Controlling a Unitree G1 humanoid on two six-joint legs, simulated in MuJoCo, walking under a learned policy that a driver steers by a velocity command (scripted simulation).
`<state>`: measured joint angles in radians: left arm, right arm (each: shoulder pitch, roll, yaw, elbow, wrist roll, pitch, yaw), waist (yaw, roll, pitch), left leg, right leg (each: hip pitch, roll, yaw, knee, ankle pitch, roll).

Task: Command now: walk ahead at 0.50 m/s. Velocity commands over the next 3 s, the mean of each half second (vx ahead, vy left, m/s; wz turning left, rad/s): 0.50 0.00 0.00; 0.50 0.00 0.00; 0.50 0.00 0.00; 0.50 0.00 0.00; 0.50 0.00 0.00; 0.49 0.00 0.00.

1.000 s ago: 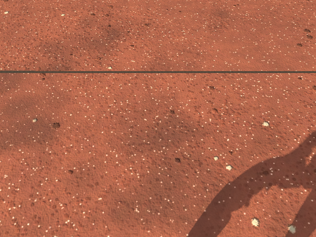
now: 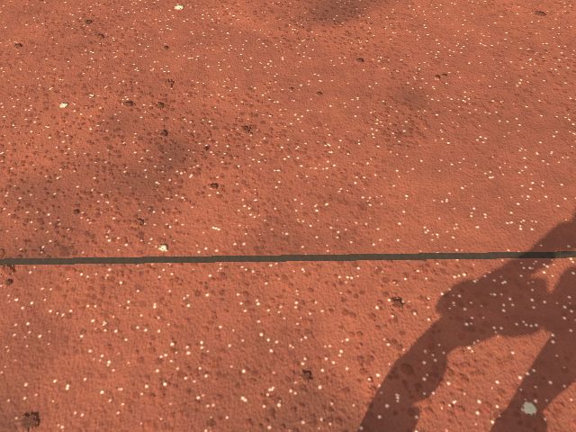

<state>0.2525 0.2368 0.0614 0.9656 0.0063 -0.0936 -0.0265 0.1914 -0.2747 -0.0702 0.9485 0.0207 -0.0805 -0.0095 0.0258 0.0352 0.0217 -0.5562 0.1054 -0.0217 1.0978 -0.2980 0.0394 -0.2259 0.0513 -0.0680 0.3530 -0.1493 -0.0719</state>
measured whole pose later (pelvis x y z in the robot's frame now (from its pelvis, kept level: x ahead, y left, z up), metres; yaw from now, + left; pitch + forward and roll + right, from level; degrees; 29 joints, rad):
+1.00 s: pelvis +0.57 +0.01 -0.01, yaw +0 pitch +2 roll +0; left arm 0.12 0.25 0.06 0.91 -0.01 -0.09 -0.03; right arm 0.30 -0.26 -0.06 1.00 0.03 -0.09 0.00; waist -0.01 0.02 0.03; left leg -0.33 0.02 -0.02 1.15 -0.43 0.04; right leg -0.39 0.02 -0.06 0.51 -0.15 -0.06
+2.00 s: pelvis +1.15 +0.03 -0.02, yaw +0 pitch +2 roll +1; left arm -0.01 0.24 0.06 0.86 -0.01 -0.09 -0.04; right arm 0.38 -0.26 -0.07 1.03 0.01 -0.05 -0.01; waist -0.06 0.00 0.02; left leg 0.02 0.02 0.05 0.49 -0.45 0.00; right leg -0.50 -0.02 -0.05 0.53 -0.06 -0.05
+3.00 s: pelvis +1.71 +0.06 -0.01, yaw +0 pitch +2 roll +2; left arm 0.01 0.24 0.05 0.87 -0.01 -0.08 -0.03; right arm 0.37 -0.25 -0.06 1.02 0.01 -0.07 -0.01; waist -0.07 -0.03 0.01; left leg 0.06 -0.03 0.06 0.23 -0.33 0.01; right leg -0.58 -0.07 0.00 0.52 0.03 -0.03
